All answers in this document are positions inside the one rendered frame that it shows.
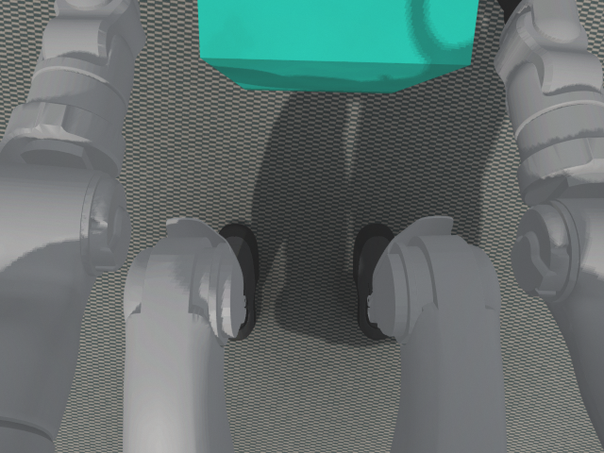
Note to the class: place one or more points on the carton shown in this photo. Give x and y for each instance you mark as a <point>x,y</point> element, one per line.
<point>375,46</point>

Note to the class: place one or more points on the robot right upper arm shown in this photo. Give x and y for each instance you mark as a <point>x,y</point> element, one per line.
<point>558,255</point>

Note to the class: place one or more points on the left robot forearm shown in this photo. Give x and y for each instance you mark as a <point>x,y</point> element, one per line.
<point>79,95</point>

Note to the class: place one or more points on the left robot foot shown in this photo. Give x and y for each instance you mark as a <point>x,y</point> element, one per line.
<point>244,245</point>

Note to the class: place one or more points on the right robot shin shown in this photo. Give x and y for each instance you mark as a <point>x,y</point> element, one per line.
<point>430,226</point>

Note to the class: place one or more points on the right robot forearm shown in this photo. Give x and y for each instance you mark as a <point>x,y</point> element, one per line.
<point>555,100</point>

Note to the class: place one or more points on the robot right hand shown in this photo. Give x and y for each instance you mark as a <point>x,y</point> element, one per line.
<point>508,6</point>

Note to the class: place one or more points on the robot left upper arm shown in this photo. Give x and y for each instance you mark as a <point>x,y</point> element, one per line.
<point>60,229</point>

